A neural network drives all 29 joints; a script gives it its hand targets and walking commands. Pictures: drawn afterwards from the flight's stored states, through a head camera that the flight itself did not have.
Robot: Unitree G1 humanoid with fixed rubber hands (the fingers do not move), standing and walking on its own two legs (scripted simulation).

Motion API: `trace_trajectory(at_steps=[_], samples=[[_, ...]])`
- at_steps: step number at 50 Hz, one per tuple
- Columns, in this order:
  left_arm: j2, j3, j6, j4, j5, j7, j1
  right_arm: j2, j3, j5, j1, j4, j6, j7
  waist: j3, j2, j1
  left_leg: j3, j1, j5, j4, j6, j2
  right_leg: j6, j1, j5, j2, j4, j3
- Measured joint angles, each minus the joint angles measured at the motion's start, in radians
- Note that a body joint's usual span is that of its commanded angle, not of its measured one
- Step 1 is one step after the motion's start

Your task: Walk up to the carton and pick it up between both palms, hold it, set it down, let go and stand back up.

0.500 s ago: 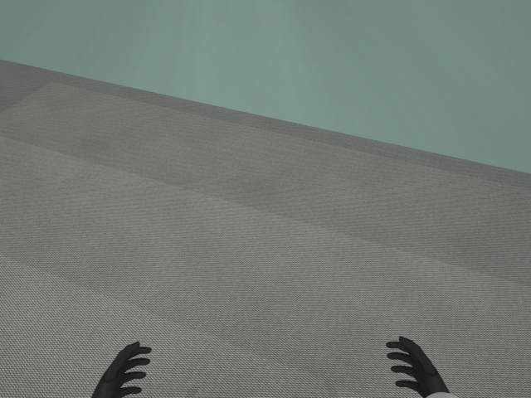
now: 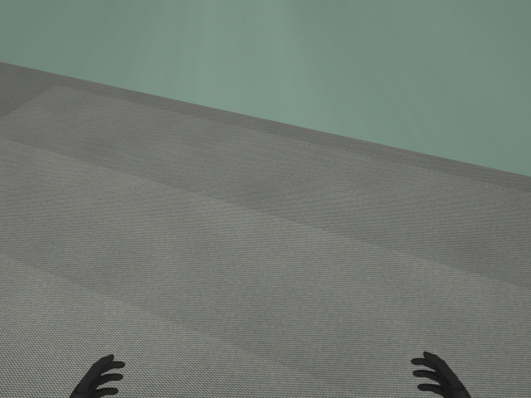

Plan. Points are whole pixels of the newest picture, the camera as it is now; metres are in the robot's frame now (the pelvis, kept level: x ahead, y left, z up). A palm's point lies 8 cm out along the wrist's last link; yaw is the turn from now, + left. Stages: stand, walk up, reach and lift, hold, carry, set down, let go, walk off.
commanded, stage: stand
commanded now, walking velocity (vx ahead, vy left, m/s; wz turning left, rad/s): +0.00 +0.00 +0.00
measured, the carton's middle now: out of the picture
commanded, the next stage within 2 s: none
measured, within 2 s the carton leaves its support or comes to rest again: neither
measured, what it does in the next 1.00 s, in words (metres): stands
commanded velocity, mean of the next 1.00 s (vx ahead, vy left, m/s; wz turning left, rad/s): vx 0.00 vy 0.00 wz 0.00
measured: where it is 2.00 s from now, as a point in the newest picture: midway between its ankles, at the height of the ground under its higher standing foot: outside the picture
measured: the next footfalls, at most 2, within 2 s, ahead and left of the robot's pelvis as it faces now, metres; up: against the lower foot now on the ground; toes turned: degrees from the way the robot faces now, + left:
none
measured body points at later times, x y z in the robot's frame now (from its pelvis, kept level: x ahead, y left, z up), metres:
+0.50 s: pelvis +0.00 +0.00 +0.01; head +0.01 -0.01 +0.46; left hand +0.11 +0.29 -0.10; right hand +0.12 -0.29 -0.10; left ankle +0.01 +0.12 -0.73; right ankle +0.01 -0.13 -0.73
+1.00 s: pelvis +0.00 -0.01 +0.02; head +0.00 -0.01 +0.47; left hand +0.09 +0.29 -0.11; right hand +0.08 -0.31 -0.11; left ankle +0.01 +0.12 -0.73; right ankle +0.01 -0.13 -0.73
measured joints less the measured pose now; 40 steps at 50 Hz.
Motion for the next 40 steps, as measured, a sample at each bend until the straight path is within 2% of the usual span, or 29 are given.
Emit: trace_trajectory(at_steps=[40], samples=[[0.003,-0.006,-0.009,0.268,-0.008,0.01,-0.023,-0.009,0.014,0.009,-0.028,0.255,-0.001,-0.012,0.003,0.004,0.0,0.004,0.098,0.103,-0.187,-0.012,0.011,-0.008,0.093,0.101,0.009,-0.181,-0.001]])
